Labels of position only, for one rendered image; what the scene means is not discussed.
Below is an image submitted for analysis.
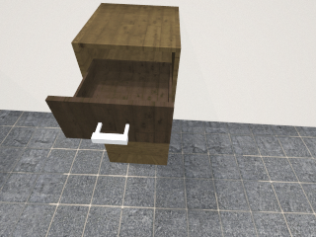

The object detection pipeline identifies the handle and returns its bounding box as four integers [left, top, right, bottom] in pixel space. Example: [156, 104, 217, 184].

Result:
[91, 122, 129, 145]

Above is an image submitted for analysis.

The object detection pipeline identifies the cabinet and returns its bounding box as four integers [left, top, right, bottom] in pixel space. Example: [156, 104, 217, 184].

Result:
[71, 3, 182, 166]

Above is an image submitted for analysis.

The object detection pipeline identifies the drawer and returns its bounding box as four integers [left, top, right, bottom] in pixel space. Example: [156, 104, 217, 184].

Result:
[45, 58, 175, 144]

